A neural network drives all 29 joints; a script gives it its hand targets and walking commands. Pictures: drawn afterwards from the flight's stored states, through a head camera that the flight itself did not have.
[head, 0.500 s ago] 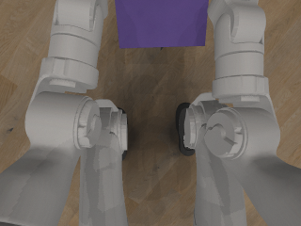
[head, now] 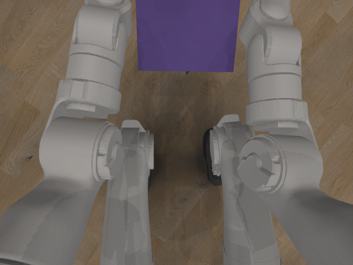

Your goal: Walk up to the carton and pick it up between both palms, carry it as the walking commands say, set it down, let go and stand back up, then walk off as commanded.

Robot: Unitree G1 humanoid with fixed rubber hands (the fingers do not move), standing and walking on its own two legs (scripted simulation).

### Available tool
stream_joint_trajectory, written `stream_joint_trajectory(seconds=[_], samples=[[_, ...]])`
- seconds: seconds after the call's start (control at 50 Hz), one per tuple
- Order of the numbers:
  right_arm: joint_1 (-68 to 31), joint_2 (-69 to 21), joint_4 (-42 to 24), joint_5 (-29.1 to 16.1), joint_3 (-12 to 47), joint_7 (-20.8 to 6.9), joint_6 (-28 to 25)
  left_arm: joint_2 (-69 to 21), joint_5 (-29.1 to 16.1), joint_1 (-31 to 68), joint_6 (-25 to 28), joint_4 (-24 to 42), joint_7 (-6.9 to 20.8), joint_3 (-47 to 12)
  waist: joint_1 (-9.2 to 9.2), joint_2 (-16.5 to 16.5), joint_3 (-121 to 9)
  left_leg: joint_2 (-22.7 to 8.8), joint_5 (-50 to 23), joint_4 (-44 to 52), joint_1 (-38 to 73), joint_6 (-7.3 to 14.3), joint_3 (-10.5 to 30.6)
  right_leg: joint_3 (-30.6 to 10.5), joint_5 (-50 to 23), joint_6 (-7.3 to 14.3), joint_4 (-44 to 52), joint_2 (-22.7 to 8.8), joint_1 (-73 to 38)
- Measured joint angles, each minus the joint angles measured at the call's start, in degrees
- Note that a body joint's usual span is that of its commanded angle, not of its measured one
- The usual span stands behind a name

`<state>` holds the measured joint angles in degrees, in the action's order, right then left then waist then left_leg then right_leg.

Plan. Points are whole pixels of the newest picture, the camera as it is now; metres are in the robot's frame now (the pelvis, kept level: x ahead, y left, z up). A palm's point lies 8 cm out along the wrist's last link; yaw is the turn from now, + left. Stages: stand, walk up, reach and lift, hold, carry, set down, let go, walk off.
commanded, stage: reach and lift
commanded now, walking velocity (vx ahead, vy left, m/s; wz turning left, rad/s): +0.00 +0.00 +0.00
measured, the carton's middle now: (187, 0) +0.58 -0.03 -0.16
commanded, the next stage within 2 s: none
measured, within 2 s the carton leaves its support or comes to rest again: neither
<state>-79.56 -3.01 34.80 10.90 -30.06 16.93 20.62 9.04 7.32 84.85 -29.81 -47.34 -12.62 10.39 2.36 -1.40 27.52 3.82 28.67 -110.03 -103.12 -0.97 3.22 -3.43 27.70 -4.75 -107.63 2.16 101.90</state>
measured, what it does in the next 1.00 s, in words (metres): rises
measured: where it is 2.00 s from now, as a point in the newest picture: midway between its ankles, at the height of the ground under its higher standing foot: (179, 170)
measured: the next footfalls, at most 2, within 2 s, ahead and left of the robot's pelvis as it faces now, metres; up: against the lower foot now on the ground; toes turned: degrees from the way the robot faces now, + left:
none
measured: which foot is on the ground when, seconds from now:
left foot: down 0.00-1.00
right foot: down 0.00-1.00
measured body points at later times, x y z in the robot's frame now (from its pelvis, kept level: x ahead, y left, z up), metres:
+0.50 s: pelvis -0.01 +0.00 +0.05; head +0.30 +0.01 +0.37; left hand +0.56 +0.10 -0.01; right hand +0.54 -0.14 +0.01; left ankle +0.15 +0.11 -0.43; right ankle +0.16 -0.15 -0.43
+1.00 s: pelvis +0.00 +0.00 +0.10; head +0.25 +0.01 +0.47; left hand +0.53 +0.10 +0.07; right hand +0.52 -0.15 +0.10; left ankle +0.15 +0.11 -0.43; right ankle +0.16 -0.15 -0.43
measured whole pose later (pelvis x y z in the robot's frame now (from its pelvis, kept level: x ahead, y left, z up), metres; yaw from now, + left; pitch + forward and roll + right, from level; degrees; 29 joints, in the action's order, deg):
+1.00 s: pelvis +0.00 +0.00 +0.10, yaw +0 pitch +16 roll -2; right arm -67.9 -4.8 34.4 11.3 -26.3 17.2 23.1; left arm 3.1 7.4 70.6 -29.2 -43.6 -15.7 11.8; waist 2.4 -0.5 19.8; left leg 3.7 25.1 -89.5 -80.5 -1.0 3.8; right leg -3.8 23.5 -4.1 -87.2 2.2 79.9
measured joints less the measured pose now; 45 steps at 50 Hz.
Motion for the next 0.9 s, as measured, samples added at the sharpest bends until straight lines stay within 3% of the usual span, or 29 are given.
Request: stream_joint_trajectory(seconds=[0.38, 0.6, 0.78, 0.9], samples=[[2.6, -0.3, -3.3, 0.0, 2.5, 1.8, 2.6, -1.4, -0.9, -2.3, -0.7, 2.6, -1.3, 0.1, 0.00, 0.2, 2.3, 0.1, -1.8, 7.5, 10.4, 0.0, 0.2, -0.2, -2.0, 0.0, 7.6, 0.0, -10.4], [4.1, -0.4, -2.4, 0.1, 2.1, 0.9, 2.7, -2.4, -0.6, -4.5, -0.7, 3.0, -2.0, 0.2, 0.06, 0.7, 1.1, 0.1, -2.1, 11.7, 15.0, 0.0, 0.3, -0.2, -2.5, 0.1, 11.8, 0.0, -14.7], [8.4, -0.5, -5.2, -0.7, 5.7, 2.1, 3.2, -3.9, -2.2, -8.9, 0.2, 5.8, -3.2, 0.2, 0.03, 0.8, 2.4, -0.1, -2.7, 15.8, 21.4, 0.0, 0.4, -0.3, -3.2, 0.2, 15.8, 0.0, -21.0], [8.9, -1.0, -2.7, -0.8, 5.0, 2.1, 2.6, -4.1, -1.5, -10.0, -0.2, 5.0, -3.4, 0.3, 0.03, 0.9, -1.2, -0.1, -3.5, 18.3, 22.7, 0.0, 0.5, -0.4, -4.0, 0.4, 18.3, 0.0, -22.2]])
